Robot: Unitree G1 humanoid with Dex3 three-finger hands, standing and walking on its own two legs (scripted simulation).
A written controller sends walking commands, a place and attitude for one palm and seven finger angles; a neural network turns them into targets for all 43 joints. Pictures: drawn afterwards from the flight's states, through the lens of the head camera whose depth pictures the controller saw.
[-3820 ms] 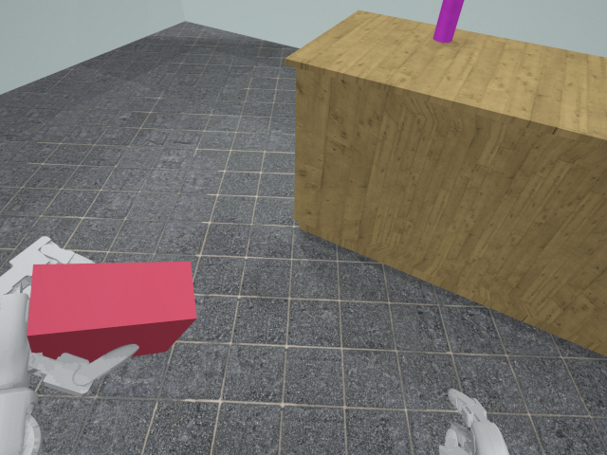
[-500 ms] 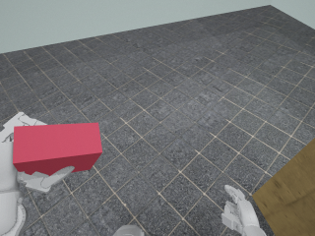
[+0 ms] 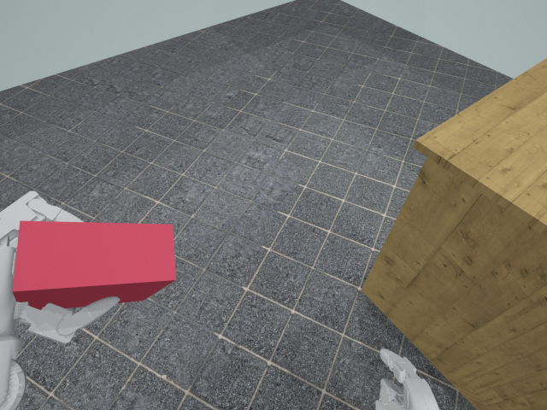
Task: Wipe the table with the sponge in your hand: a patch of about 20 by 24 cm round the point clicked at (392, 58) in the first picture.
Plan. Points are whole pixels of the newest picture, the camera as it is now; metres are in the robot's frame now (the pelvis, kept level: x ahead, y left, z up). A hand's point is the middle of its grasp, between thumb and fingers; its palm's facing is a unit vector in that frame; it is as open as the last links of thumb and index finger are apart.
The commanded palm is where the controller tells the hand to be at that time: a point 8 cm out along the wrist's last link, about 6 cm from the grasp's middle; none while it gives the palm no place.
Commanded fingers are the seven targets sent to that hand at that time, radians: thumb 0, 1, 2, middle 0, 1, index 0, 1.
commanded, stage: turn to face it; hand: left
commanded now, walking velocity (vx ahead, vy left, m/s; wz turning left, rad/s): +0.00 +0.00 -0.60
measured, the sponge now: (117, 268) +0.24 +0.20 +0.14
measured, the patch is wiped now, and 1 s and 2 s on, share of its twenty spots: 0.00 0.00 0.00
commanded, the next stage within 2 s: none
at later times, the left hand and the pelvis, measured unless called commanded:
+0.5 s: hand (149, 272) +0.22 +0.15 +0.18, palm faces +0.18 -0.88 -0.43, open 10.2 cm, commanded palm +0.18 +0.19 +0.19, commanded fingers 0.00 0.10 1.30 -1.20 -1.60 -1.20 -1.60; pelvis -0.05 -0.03 +0.00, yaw -16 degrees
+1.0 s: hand (327, 339) +0.17 -0.02 +0.19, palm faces -0.15 -0.80 -0.58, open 10.2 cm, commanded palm +0.14 +0.05 +0.19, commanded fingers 0.00 0.10 1.30 -1.20 -1.60 -1.20 -1.60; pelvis -0.14 -0.09 +0.01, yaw -34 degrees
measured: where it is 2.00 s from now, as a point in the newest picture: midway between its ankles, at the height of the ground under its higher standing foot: outside the picture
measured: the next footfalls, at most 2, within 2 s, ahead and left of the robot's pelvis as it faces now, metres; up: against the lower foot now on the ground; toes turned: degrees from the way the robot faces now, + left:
right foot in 0.04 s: +0.05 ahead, -0.12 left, +0.00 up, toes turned -8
left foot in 0.40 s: +0.04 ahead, +0.10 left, +0.00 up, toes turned -8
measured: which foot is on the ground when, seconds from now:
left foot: down 0.00-0.04, up 0.06-0.38, down 0.40-0.72, up 0.74-1.00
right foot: up 0.00-0.02, down 0.04-0.42, up 0.44-0.68, down 0.70-1.00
